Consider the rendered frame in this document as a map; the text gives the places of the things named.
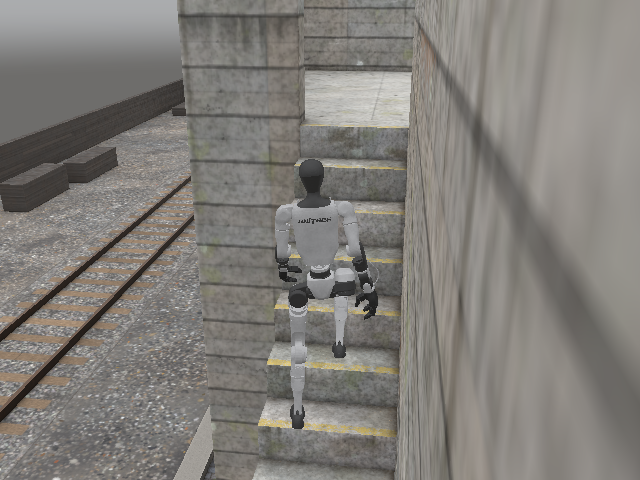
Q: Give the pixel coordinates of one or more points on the stairs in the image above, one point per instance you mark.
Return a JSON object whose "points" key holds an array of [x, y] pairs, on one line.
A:
{"points": [[350, 403]]}

